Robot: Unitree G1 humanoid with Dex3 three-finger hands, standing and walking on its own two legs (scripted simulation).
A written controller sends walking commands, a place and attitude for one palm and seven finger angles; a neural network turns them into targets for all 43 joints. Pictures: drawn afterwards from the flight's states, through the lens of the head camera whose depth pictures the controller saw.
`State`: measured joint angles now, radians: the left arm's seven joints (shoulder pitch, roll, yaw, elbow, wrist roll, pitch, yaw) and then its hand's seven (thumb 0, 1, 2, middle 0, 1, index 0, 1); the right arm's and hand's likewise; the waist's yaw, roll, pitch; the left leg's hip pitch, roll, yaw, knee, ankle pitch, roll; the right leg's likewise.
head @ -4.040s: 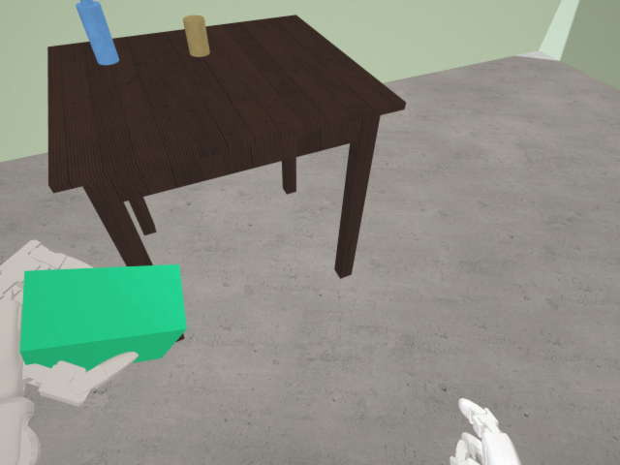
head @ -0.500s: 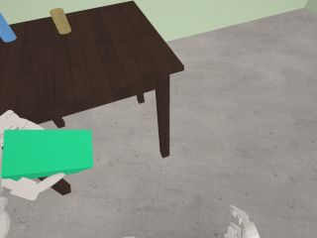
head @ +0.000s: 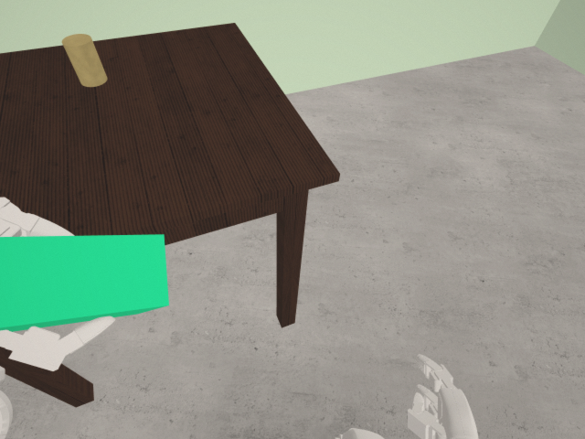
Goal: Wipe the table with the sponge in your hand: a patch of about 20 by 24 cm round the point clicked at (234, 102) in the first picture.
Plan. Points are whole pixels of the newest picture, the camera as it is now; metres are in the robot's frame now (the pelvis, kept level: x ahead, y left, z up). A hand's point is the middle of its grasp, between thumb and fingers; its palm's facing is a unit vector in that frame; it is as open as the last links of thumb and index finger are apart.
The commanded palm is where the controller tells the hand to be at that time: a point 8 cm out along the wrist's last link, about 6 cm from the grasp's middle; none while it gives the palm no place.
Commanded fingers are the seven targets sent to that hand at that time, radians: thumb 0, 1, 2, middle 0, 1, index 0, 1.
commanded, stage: take the last steps up to it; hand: left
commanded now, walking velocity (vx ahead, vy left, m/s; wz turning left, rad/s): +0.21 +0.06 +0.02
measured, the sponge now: (105, 282) +0.24 +0.20 +0.16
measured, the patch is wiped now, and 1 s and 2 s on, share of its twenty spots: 0.00 0.00 0.00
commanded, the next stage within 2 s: come to a stop and stand still in 0.36 s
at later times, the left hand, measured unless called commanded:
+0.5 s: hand (113, 221) +0.30 +0.21 +0.17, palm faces +0.38 -0.80 -0.47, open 10.4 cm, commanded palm +0.25 +0.26 +0.18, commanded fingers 0.00 0.10 1.30 -1.20 -1.60 -1.20 -1.60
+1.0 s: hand (142, 227) +0.31 +0.19 +0.16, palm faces +0.38 -0.81 -0.44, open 10.4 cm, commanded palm +0.25 +0.23 +0.18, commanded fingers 0.00 0.10 1.30 -1.20 -1.60 -1.20 -1.60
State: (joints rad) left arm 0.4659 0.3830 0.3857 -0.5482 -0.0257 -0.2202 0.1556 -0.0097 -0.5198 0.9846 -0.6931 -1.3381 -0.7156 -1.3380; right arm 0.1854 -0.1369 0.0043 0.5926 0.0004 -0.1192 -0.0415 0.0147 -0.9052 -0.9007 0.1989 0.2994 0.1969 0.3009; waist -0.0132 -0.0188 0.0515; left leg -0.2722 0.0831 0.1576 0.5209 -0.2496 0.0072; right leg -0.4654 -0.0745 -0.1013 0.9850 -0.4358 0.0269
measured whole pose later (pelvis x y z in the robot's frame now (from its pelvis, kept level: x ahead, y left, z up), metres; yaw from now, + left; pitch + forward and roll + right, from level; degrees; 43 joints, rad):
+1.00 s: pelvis +0.10 -0.05 +0.00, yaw +1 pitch +0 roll +1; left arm 0.50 0.34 0.33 -0.48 -0.04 -0.15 0.15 -0.01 -0.52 0.99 -0.69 -1.34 -0.72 -1.34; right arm 0.19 -0.20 0.02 0.62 0.00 -0.05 -0.06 0.02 -0.90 -0.90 0.20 0.30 0.20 0.30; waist 0.00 0.03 0.05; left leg -0.32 0.03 0.04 0.73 -0.41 -0.04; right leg -0.26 0.01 -0.11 0.51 -0.25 -0.07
